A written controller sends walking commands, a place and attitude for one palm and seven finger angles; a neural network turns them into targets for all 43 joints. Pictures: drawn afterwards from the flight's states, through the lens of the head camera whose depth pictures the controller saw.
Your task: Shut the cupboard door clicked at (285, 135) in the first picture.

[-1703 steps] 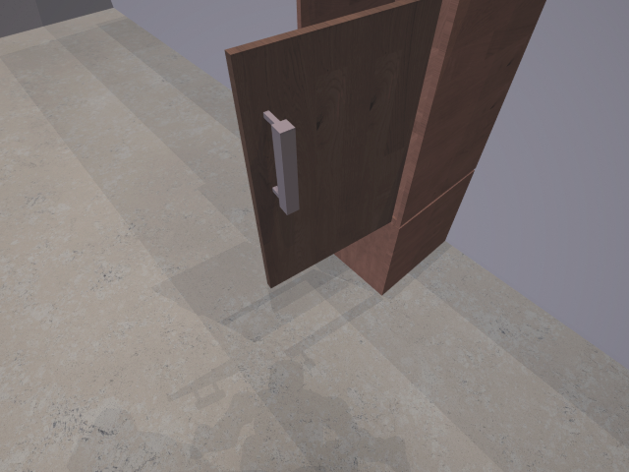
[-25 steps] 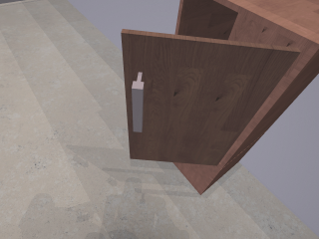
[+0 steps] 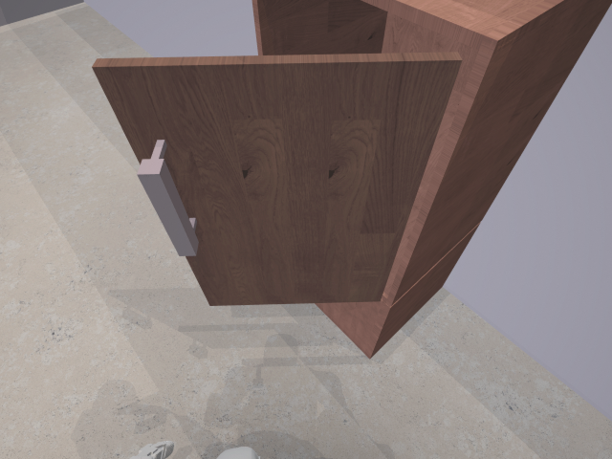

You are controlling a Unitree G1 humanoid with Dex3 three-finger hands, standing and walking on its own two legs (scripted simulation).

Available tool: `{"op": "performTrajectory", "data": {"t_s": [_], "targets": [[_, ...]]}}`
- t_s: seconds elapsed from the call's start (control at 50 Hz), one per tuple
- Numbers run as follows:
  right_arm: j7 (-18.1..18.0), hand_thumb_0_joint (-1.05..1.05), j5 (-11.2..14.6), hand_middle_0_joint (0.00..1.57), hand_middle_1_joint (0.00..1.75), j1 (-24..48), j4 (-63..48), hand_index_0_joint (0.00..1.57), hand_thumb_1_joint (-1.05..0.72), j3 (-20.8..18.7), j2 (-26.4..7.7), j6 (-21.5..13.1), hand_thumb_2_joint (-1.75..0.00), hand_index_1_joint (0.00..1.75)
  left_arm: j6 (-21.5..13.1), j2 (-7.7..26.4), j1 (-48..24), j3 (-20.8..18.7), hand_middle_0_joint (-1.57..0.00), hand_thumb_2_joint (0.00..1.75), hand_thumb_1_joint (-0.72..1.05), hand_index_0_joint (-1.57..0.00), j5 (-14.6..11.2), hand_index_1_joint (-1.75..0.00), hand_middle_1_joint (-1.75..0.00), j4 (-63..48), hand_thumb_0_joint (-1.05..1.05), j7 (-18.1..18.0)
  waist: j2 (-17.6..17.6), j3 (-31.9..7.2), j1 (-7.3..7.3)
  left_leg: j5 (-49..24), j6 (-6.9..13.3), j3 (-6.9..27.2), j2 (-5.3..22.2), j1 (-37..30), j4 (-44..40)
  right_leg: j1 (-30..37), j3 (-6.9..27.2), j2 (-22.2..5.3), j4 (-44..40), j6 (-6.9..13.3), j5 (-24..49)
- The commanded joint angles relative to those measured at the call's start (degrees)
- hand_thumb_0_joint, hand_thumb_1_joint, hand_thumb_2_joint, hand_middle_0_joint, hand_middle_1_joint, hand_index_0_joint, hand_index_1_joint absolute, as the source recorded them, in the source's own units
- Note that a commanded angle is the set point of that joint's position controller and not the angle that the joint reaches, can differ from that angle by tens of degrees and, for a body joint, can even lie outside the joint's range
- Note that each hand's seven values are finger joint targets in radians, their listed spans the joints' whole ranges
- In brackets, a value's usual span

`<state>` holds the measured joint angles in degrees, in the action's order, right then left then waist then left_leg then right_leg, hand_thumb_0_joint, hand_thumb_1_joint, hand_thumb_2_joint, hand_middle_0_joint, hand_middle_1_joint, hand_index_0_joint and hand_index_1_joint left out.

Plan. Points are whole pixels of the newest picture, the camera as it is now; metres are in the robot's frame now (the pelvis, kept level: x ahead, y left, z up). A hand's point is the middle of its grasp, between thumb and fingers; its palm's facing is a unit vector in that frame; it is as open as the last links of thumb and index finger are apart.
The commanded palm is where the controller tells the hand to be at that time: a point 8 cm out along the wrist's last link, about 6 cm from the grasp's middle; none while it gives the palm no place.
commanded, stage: come to a stop and stand still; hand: left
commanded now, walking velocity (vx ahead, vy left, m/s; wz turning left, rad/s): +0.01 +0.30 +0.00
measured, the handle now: (175, 201) +0.44 +0.20 +0.07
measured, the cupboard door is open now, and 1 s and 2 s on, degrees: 50 50 50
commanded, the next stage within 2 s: look again from close up in 1.16 s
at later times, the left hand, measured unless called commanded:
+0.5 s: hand out of the picture +0.00 +0.18 -0.17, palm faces +0.01 -0.98 -0.22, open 7.3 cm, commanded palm none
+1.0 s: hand out of the picture +0.06 +0.17 -0.16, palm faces -0.03 -0.98 -0.21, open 7.3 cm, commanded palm none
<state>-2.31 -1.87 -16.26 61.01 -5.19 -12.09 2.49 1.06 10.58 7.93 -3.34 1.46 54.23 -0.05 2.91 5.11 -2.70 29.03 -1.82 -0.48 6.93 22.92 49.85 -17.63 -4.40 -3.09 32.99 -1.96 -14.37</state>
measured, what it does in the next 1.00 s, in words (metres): steps on the spot: left foot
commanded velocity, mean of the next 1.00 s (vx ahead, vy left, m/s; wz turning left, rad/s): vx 0.00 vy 0.04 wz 0.00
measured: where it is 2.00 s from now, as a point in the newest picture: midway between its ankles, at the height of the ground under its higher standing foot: outside the picture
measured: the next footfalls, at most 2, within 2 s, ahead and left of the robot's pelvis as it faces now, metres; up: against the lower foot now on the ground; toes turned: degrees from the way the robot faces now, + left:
left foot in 0.16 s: +0.06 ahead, +0.08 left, +0.00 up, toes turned +3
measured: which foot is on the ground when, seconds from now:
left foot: up 0.00-0.14, down 0.16-1.00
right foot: down 0.00-1.00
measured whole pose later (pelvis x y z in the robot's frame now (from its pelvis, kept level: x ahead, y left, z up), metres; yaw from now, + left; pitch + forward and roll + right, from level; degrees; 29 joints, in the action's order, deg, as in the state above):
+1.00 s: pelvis +0.03 -0.01 +0.01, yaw -1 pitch -1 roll +1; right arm -0.7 -1.0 -14.9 62.3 1.2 -10.0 -1.2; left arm -0.7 10.1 13.8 1.5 0.4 61.1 -1.8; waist -0.1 2.7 -0.1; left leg 14.8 2.1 -5.6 -1.0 8.8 24.6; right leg -10.9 -2.8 -3.8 27.1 -1.6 -15.0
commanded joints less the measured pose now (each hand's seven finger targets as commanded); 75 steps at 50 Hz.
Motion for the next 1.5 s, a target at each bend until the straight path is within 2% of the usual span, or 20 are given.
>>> {"op": "performTrajectory", "data": {"t_s": [0.0, 0.04, 0.08, 0.1, 0.12, 0.14, 0.16, 0.18, 0.22, 0.28, 0.32, 0.34, 0.36, 0.38, 0.4, 0.44, 0.5, 0.56, 0.86, 1.48], "targets": [[0.85, 0.0, 0.7, 0.2, 0.3, -2.29, -2.69, 0.2, -0.9, 1.03, -0.75, -1.68, -0.9, 0.3, -1.35, 7.3, 3.08, -0.81, -0.2, 0.9, 0.9, -0.2, 0.39, -0.3, -0.3, -0.71, 0.0, -1.75, -14.27, -4.6, 1.66, -2.25, 0.53, -1.11, -2.08, 0.56, 3.09, 2.77, 10.98, -12.72, -14.68, 10.26, 11.68], [0.97, 0.0, 1.0, 0.2, 0.3, -2.24, -1.97, 0.2, -0.9, 1.72, 0.43, -2.05, -0.9, 0.3, -1.51, 8.07, 4.12, -0.73, -0.2, 0.9, 0.9, -0.2, 0.44, -0.3, -0.3, -0.27, 0.0, -1.91, -11.1, -4.2, 2.21, -4.44, 0.08, -2.63, -3.65, -3.56, -6.95, 2.99, 11.42, -12.99, -12.96, 10.48, 16.82], [0.89, 0.0, 1.03, 0.2, 0.3, -3.33, -1.42, 0.2, -0.9, 2.0, 0.21, -2.02, -0.9, 0.3, -1.36, 8.36, 4.8, -0.79, -0.2, 0.9, 0.9, -0.2, -0.11, -0.3, -0.3, 0.42, 0.0, -2.04, -11.22, -5.09, 2.05, -10.79, 0.0, -2.93, -4.47, -9.17, -16.33, 2.16, 12.01, -12.61, -11.65, 9.52, 14.66], [0.83, 0.0, 1.08, 0.2, 0.3, -4.47, -1.08, 0.2, -0.9, 2.02, -0.26, -2.13, -0.9, 0.3, -1.1, 8.07, 4.32, -0.78, -0.2, 0.9, 0.9, -0.2, -0.41, -0.3, -0.3, 0.51, 0.0, -2.09, -9.56, -5.06, 1.54, -15.01, 0.32, -2.74, -4.39, -12.93, -21.81, 0.53, 11.34, -11.9, -10.47, 8.28, 12.29], [0.76, 0.0, 1.07, 0.2, 0.3, -4.27, -0.96, 0.2, -0.9, 1.89, -1.43, -2.33, -0.9, 0.3, -0.72, 6.97, 4.7, -0.49, -0.2, 0.9, 0.9, -0.2, -0.58, -0.3, -0.3, 0.31, 0.0, -1.92, -5.18, -4.49, 1.77, -20.23, 1.41, -0.35, -2.65, -16.05, -24.58, -2.24, 9.61, -9.24, -8.94, 6.52, 8.21], [0.69, 0.0, 0.83, 0.2, 0.3, -2.95, -1.56, 0.2, -0.9, 1.96, -3.06, -2.46, -0.9, 0.3, -0.39, 5.85, 4.88, -0.21, -0.2, 0.9, 0.9, -0.2, -0.78, -0.3, -0.3, 0.04, 0.0, -1.81, -1.05, -3.93, 2.64, -24.56, 3.0, 2.36, 0.56, -14.19, -25.61, -1.41, 7.57, -6.14, -8.63, 4.33, 5.81], [0.81, 0.0, 0.76, 0.2, 0.3, -0.67, -1.94, 0.2, -0.9, 2.07, -3.41, -2.54, -0.9, 0.3, 0.14, 5.26, 4.25, 0.03, -0.2, 0.9, 0.9, -0.2, -0.54, -0.3, -0.3, 0.22, 0.0, -2.02, 3.66, -2.65, 3.28, -23.53, 4.28, 4.5, 1.59, -8.93, -28.23, 2.05, 5.69, -3.99, -8.02, 2.79, 1.71], [0.91, 0.0, 0.83, 0.2, 0.3, 1.2, -2.31, 0.2, -0.9, 2.26, -3.35, -2.66, -0.9, 0.3, 0.39, 5.01, 4.6, 0.13, -0.2, 0.9, 0.9, -0.2, -0.35, -0.3, -0.3, 0.87, 0.0, -2.07, 5.63, -1.74, 4.08, -21.12, 4.99, 5.19, 1.71, -5.43, -30.5, 5.48, 4.04, -2.98, -7.05, 1.98, 0.53], [0.76, 0.0, 1.03, 0.2, 0.3, 2.79, -3.04, 0.2, -0.9, 2.11, -3.55, -2.69, -0.9, 0.3, 0.2, 4.92, 7.57, 0.44, -0.2, 0.9, 0.9, -0.2, -0.21, -0.3, -0.3, 2.37, 0.0, -2.0, 3.48, -2.75, 4.99, -20.64, 4.96, 4.13, 0.83, -6.3, -30.14, 7.47, 4.54, -3.4, -7.82, 2.23, 3.35], [0.85, 0.0, 1.02, 0.2, 0.3, 1.74, -2.78, 0.2, -0.9, 2.05, -2.59, -2.39, -0.9, 0.3, -0.21, 5.01, 8.21, 0.73, -0.2, 0.9, 0.9, -0.2, -0.11, -0.3, -0.3, 3.41, 0.0, -2.14, -2.98, -4.13, 3.69, -17.82, 3.76, 2.7, -0.59, -9.44, -28.58, 5.31, 6.49, -5.09, -10.6, 2.83, 2.88], [0.94, 0.0, 1.08, 0.2, 0.3, 1.45, -2.37, 0.2, -0.9, 2.14, -2.21, -2.35, -0.9, 0.3, -0.43, 4.54, 8.32, 1.13, -0.2, 0.9, 0.9, -0.2, -0.05, -0.3, -0.3, 3.68, 0.0, -2.12, -4.35, -3.3, 3.27, -16.23, 3.72, 2.45, -0.76, -10.93, -29.45, 3.35, 6.64, -5.15, -12.27, 2.7, 0.48], [1.0, 0.0, 1.08, 0.2, 0.3, 1.46, -2.11, 0.2, -0.9, 2.28, -2.26, -2.44, -0.9, 0.3, -0.56, 4.27, 8.51, 1.33, -0.2, 0.9, 0.9, -0.2, -0.02, -0.3, -0.3, 4.03, 0.0, -2.09, -4.42, -3.24, 3.07, -16.03, 3.68, 2.48, -0.79, -11.18, -29.76, 3.06, 6.56, -5.08, -12.66, 2.49, 0.23], [1.49, 0.0, 1.71, 0.2, 0.3, 4.99, -6.39, 0.2, -0.9, 2.79, -5.49, -3.51, -0.9, 0.3, -2.04, 5.63, 14.33, 2.14, -0.2, 0.9, 0.9, -0.2, 0.06, -0.3, -0.3, 5.94, 0.0, -4.28, -0.21, -5.0, 4.34, -21.13, 1.85, 0.3, -0.67, -10.9, -19.23, 5.19, 8.12, -6.72, -10.06, 3.45, 13.15], [1.96, 0.0, 1.26, 0.2, 0.3, 2.06, -7.45, 0.2, -0.9, 3.12, -2.68, -3.14, -0.9, 0.3, -2.79, 8.8, 10.5, 1.63, -0.2, 0.9, 0.9, -0.2, -0.22, -0.3, -0.3, 3.09, 0.0, -3.72, -1.17, -9.25, 1.92, -12.6, 1.75, 0.27, -3.64, -9.72, -21.37, 5.52, 10.52, -8.43, -9.96, 5.35, 0.78], [2.1, 0.0, 1.0, 0.2, 0.3, 0.83, -7.77, 0.2, -0.9, 3.38, -3.18, -3.2, -0.9, 0.3, -2.74, 8.59, 9.02, 1.67, -0.2, 0.9, 0.9, -0.2, -0.2, -0.3, -0.3, 2.06, 0.0, -3.23, -1.45, -7.42, 1.49, -11.98, 2.27, 1.14, -3.0, -9.87, -22.98, 1.94, 9.2, -7.34, -9.3, 5.67, -6.66], [2.05, 0.0, 0.78, 0.2, 0.3, -0.11, -8.48, 0.2, -0.9, 3.74, -3.67, -3.75, -0.9, 0.3, -2.35, 6.81, 9.27, 2.05, -0.2, 0.9, 0.9, -0.2, -0.05, -0.3, -0.3, 1.83, 0.0, -2.61, 4.7, -4.68, 1.67, -16.81, 3.71, 4.38, -0.68, -8.01, -26.67, 1.16, 5.13, -3.42, -6.14, 4.65, -3.92], [1.67, 0.0, 1.12, 0.2, 0.3, 0.8, -9.22, 0.2, -0.9, 3.97, -4.83, -3.85, -0.9, 0.3, -1.97, 4.82, 11.46, 2.9, -0.2, 0.9, 0.9, -0.2, -0.14, -0.3, -0.3, 2.8, 0.0, -2.25, -2.56, -1.74, 2.75, -14.25, 4.94, 5.37, -0.22, -5.42, -29.46, 3.22, 3.84, -2.19, -6.44, 3.72, -2.07], [1.64, 0.0, 1.08, 0.2, 0.3, 0.44, -8.6, 0.2, -0.9, 4.26, -5.04, -4.14, -0.9, 0.3, -2.11, 5.05, 11.68, 3.09, -0.2, 0.9, 0.9, -0.2, -0.3, -0.3, -0.3, 2.89, 0.0, -2.04, -3.99, -1.74, 2.87, -15.91, 4.75, 4.41, -1.07, -6.96, -29.98, 3.54, 4.82, -2.86, -7.25, 3.69, 0.09], [1.35, 0.0, 1.18, 0.2, 0.3, -0.19, -2.29, 0.2, -0.9, 5.22, -4.24, -4.66, -0.9, 0.3, -2.35, 6.39, 10.25, 3.34, -0.2, 0.9, 0.9, -0.2, -0.85, -0.3, -0.3, 4.69, 0.0, -2.1, -3.16, -3.48, 3.17, -25.13, 4.02, 1.64, -1.38, -12.25, -29.88, 7.3, 5.56, -4.24, -9.41, 3.28, 8.54], [0.59, 0.0, 1.4, 0.2, 0.3, -2.01, 3.12, 0.2, -0.9, 5.15, -0.86, -4.44, -0.9, 0.3, -2.55, 3.42, 12.51, 3.5, -0.2, 0.9, 0.9, -0.2, -0.93, -0.3, -0.3, 8.39, 0.0, -2.35, -3.4, -1.34, 2.99, -26.06, 3.47, 0.53, -1.08, -14.98, -30.59, 8.09, 5.71, -3.92, -12.02, 3.46, 11.42]]}}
